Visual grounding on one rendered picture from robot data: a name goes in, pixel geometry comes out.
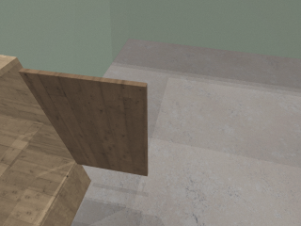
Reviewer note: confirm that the cupboard door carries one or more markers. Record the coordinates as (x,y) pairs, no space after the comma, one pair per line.
(103,122)

